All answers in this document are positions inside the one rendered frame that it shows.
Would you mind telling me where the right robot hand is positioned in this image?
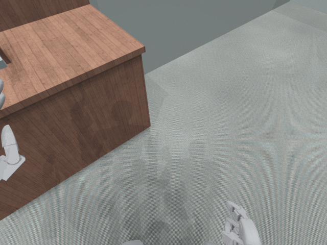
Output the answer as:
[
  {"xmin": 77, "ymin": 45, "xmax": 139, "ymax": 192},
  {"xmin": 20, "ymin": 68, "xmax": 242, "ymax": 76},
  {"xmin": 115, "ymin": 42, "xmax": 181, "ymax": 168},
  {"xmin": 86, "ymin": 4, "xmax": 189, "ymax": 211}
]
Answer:
[{"xmin": 222, "ymin": 201, "xmax": 262, "ymax": 245}]

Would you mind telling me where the left robot hand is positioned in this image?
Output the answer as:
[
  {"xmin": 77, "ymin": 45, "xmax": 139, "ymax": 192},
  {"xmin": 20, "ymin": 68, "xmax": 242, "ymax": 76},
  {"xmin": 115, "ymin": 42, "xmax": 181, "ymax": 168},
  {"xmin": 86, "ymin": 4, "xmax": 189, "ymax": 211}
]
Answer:
[{"xmin": 0, "ymin": 78, "xmax": 26, "ymax": 181}]

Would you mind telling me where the counter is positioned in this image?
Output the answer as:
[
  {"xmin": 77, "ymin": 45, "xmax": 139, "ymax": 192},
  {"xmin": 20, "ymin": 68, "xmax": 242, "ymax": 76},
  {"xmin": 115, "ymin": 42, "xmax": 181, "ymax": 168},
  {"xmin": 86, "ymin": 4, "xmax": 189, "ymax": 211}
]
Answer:
[{"xmin": 0, "ymin": 0, "xmax": 151, "ymax": 221}]

